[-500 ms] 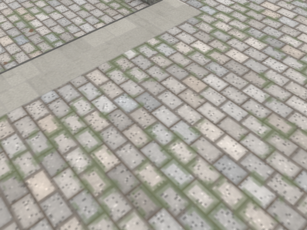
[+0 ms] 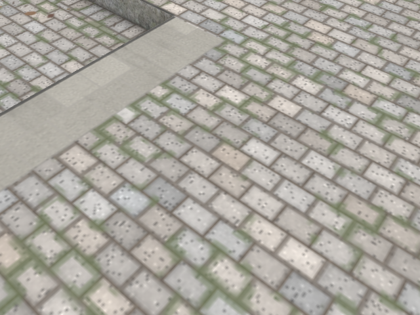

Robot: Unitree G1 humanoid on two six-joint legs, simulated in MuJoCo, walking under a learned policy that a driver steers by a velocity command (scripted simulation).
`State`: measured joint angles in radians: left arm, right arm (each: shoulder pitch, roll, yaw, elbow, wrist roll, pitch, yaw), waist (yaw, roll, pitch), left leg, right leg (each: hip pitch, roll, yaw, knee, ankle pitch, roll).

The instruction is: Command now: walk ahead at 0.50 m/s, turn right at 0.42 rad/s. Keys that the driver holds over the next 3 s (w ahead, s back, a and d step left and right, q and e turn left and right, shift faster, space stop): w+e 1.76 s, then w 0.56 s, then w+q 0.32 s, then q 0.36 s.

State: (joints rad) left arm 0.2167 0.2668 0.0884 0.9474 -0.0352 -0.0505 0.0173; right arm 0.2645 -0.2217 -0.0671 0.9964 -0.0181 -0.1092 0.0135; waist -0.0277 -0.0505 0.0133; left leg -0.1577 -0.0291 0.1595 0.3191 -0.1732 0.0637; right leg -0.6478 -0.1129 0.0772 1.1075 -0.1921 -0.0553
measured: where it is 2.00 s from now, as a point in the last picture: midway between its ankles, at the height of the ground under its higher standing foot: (349, 207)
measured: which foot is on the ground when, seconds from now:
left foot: down 0.00-0.34, up 0.36-0.78, down 0.80-1.00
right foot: up 0.00-0.32, down 0.34-0.82, up 0.84-1.00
